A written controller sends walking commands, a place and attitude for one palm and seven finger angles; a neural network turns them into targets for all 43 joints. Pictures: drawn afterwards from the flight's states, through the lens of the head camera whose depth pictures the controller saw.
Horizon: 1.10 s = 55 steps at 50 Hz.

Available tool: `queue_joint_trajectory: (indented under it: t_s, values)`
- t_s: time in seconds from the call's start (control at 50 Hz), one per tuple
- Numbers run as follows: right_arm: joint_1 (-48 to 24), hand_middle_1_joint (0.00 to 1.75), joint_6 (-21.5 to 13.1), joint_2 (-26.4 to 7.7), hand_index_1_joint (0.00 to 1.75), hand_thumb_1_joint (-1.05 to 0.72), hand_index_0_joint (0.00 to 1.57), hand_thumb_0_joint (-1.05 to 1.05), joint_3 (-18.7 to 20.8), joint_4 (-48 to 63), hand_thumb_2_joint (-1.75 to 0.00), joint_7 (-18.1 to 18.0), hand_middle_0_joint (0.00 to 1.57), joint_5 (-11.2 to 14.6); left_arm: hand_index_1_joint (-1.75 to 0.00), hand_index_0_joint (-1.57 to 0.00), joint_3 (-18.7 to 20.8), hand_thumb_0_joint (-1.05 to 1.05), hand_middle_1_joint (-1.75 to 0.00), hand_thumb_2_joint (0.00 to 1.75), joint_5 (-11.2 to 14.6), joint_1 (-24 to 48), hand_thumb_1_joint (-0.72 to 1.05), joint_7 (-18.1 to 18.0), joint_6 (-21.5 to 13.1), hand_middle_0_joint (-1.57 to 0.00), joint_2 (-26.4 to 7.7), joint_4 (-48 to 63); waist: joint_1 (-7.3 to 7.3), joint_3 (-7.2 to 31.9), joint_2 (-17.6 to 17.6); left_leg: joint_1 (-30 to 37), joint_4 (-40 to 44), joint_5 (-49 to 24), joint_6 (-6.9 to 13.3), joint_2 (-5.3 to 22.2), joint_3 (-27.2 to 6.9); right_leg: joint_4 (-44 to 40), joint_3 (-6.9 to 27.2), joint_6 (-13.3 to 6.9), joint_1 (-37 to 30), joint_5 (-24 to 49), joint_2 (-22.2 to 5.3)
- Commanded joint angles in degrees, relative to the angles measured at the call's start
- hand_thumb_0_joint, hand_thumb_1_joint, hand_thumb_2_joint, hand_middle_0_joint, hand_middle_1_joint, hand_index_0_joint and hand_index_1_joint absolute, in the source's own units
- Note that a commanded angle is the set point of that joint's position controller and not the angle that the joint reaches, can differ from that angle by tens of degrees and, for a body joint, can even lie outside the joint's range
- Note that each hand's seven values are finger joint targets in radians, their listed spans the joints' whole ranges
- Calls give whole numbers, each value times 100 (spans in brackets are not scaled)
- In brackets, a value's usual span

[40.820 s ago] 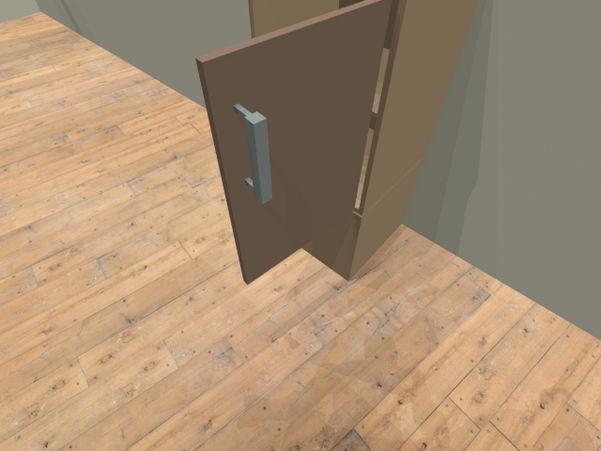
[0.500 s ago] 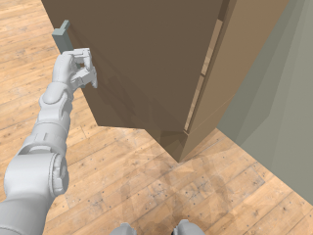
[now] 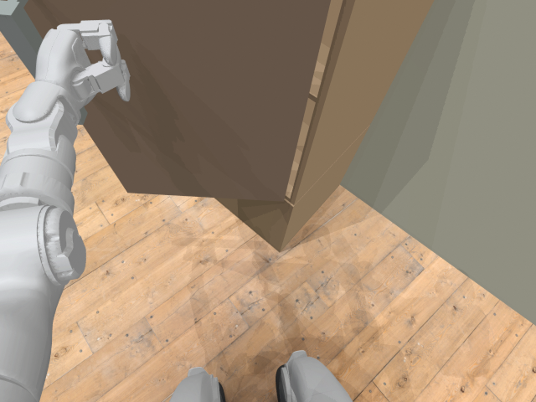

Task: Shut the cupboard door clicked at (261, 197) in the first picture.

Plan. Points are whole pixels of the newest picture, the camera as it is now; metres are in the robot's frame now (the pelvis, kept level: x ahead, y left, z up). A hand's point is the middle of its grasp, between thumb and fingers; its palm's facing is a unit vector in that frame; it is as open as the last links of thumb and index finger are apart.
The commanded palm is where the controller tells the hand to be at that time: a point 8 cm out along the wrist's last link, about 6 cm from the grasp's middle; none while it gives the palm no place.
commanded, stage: push the door shut along its arc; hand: left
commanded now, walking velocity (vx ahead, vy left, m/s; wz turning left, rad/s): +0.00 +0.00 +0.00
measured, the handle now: (53, 61) +0.58 +0.22 +0.13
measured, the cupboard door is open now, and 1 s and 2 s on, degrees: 39 22 22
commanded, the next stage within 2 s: pull the fist back off the door in 0.72 s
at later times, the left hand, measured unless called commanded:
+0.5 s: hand (124, 52) +0.57 +0.12 +0.15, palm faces -0.32 -0.95 +0.00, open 3.1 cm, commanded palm +0.59 +0.15 +0.14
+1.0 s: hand (154, 26) +0.63 +0.08 +0.14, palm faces +0.07 -0.99 +0.10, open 3.1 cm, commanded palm +0.60 +0.10 +0.14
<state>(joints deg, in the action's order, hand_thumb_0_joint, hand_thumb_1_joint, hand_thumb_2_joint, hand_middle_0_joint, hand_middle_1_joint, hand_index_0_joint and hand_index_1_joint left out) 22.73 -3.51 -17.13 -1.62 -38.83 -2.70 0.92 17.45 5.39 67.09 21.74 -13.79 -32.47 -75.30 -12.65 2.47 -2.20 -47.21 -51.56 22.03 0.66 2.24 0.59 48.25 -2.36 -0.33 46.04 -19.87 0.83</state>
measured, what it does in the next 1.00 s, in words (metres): stands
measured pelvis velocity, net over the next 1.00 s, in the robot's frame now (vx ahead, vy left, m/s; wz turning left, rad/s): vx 0.01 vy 0.01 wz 0.00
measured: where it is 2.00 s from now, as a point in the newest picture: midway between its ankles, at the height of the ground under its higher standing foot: outside the picture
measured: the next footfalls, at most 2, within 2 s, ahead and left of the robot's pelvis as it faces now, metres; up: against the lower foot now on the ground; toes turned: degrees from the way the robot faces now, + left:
none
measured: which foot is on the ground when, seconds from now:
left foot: down 0.00-1.00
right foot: down 0.00-1.00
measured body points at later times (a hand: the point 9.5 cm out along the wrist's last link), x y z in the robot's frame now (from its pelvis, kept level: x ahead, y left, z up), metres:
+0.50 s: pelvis +0.01 +0.01 -0.01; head +0.15 +0.02 +0.42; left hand +0.58 +0.17 +0.15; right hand -0.04 -0.26 -0.11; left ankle +0.02 +0.11 -0.69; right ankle +0.03 -0.12 -0.69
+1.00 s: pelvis +0.01 +0.01 -0.02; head +0.18 +0.03 +0.39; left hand +0.62 +0.14 +0.14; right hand -0.06 -0.23 -0.12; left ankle +0.02 +0.11 -0.69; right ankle +0.03 -0.12 -0.69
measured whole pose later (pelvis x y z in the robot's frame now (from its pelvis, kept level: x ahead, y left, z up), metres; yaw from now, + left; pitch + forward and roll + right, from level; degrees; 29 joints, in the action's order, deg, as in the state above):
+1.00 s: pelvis +0.01 +0.01 -0.02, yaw +0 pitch +27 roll -4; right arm 28.0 -4.9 -14.7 -1.6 -39.8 2.9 -6.3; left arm 21.1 -1.7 85.5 -7.0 -8.4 -26.2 -79.3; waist -16.8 5.4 -4.1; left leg -61.0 -59.2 25.0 1.3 1.8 -1.2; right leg 53.6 -3.9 0.6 58.1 -22.3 0.4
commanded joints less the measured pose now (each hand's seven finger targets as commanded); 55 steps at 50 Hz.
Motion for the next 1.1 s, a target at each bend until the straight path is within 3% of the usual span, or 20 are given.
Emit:
queue_joint_trajectory:
  t_s: [0.0,0.04,0.08,0.14,0.2,0.28,0.3,0.34,0.38,0.4,0.46,0.58,0.8,0.82,0.84,0.88,0.94,0.98,1.02,1.08]
  values:
    - [1074,30,-131,-1019,30,-90,20,0,342,205,-90,-51,20,-18,-150,-130,108,0,-150,90,101,3212,90,83,-341,-130,-1251,1125,-254,2876,-444,2007,357,-1527,119,-130,-397,-559,162,-21,-671,1346,140]
    - [1143,30,-117,-1044,30,-90,20,0,338,203,-90,-47,20,-29,-150,-130,242,0,-150,90,63,3288,90,101,-223,-130,-1475,964,-278,2867,-381,1799,327,-1514,147,-145,-346,-562,191,-5,-786,1425,146]
    - [1193,30,-90,-1048,30,-90,20,0,336,241,-90,-63,20,-40,-150,-130,376,0,-150,90,21,3316,90,137,-185,-130,-1675,987,-241,3145,-363,1761,270,-1754,162,-171,-306,-495,220,1,-1009,1749,144]
    - [1221,30,-56,-1031,30,-90,20,0,331,232,-90,-66,20,-59,-150,-130,251,0,-150,90,-33,3419,90,220,-87,-130,-1627,887,-325,2975,-302,1589,214,-1687,165,-173,-282,-509,211,22,-981,1781,155]
    - [1265,30,-34,-1042,30,-90,20,0,343,225,-90,-68,20,-73,-150,-130,313,0,-150,90,-76,3539,90,281,-131,-130,-1780,993,-298,3166,-556,1719,162,-1859,148,-178,-292,-463,205,-15,-959,1887,168]
    - [1317,30,-32,-1047,30,-90,20,0,381,139,-90,-59,20,-114,-150,-130,60,0,-150,90,-20,3830,90,389,-154,-130,-1426,1199,-407,3329,-829,2252,97,-2159,105,-131,-401,-425,111,-30,-517,1845,199]
    - [1293,30,-33,-1046,30,-90,20,0,384,125,-90,-42,20,-118,-150,-130,-49,0,-150,90,-3,3762,90,412,-92,-130,-1253,1064,-435,3191,-798,2273,96,-2094,108,-135,-409,-459,77,-29,-373,1733,211]
    - [1313,30,-30,-1070,30,-90,20,0,387,99,-90,-47,20,-128,-150,-130,42,0,-150,90,23,3889,90,444,-59,-130,-1394,1110,-442,3177,-800,2235,99,-2067,109,-134,-406,-472,72,-37,-405,1716,218]
    - [1333,30,-44,-1062,30,-90,20,0,400,45,-90,-56,20,-129,-150,-130,-119,0,-150,90,32,4123,90,446,-72,-130,-1163,1176,-531,3227,-822,2437,82,-2167,103,-116,-469,-452,39,-38,-185,1669,232]
    - [1318,30,-50,-1058,30,-90,20,0,388,5,-90,-48,20,-133,-150,-130,-263,0,-150,90,28,4090,90,438,-15,-130,-950,973,-583,2984,-818,2411,76,-2098,102,-113,-494,-475,-2,-46,16,1541,232]
    - [1378,30,-77,-1101,30,-90,20,0,360,-93,-90,-66,20,-154,-150,-130,-195,0,-150,90,44,4370,90,380,32,-130,-1047,785,-704,2666,-696,2197,84,-1821,141,-116,-499,-502,-31,-58,171,1248,242]
    - [1409,30,-153,-1101,30,-90,20,0,371,-202,-90,-44,20,-211,-150,-130,-373,0,-150,90,-57,4801,90,402,-69,-130,-871,814,-772,3102,-1176,2670,-90,-2181,68,-56,-661,-280,-115,-85,681,1180,236]
    - [1535,30,-194,-1125,30,-90,20,0,413,-434,-90,-17,20,-263,-150,-130,-818,0,-150,90,-174,5505,90,293,139,-130,-155,686,-1058,3255,-1265,2947,-286,-2293,73,-1,-847,-76,-242,-100,1421,1006,262]
    - [1819,30,-252,-931,30,-90,20,0,285,-186,-90,73,20,-388,-150,-130,474,0,-150,90,155,5685,90,-930,296,-130,-585,839,-768,3468,-1558,2306,-224,-2090,-14,67,-892,-145,-121,-67,987,1058,179]
    - [1842,30,-263,-915,30,-90,20,0,270,-157,-90,196,20,-433,-150,-130,317,0,-150,90,-54,5325,90,-1573,401,-130,-361,560,-768,3442,-1362,2059,-161,-1879,-52,50,-913,-74,-147,-23,845,979,166]
    - [1903,30,-232,-903,30,-90,20,0,327,-117,-90,358,20,-551,-150,-130,366,0,-150,90,-206,5053,90,-2344,423,-130,7,486,-805,3314,-963,2040,-138,-2004,-95,107,-1057,9,-239,23,952,986,149]
    - [2033,30,-192,-824,30,-90,20,0,362,-9,-90,653,20,-810,-150,-130,401,0,-150,90,-889,4935,90,-3529,98,-130,74,1035,-684,3590,-1164,1965,-312,-2447,-96,38,-827,55,-228,21,790,1199,158]
    - [2107,30,-134,-848,30,-90,20,0,423,-6,-90,798,20,-865,-150,-130,296,0,-150,90,-1436,4648,90,-3776,-193,-130,-176,1141,-620,3848,-1196,2085,-354,-2796,-134,35,-762,111,-208,-2,656,1372,164]
    - [2156,30,-38,-857,30,-90,20,0,465,28,-90,869,20,-840,-150,-130,88,0,-150,90,-1667,4536,90,-3686,-291,-130,-201,1202,-599,3887,-1166,2084,-256,-2760,-102,-14,-631,14,-169,-28,286,1554,183]
    - [2150,30,128,-897,30,-90,20,0,511,142,-90,801,20,-682,-150,-130,302,0,-150,90,-1438,4209,90,-3280,-181,-130,-508,1211,-467,4033,-892,2032,-14,-2688,-11,-110,-441,-207,-61,-46,-612,2093,213]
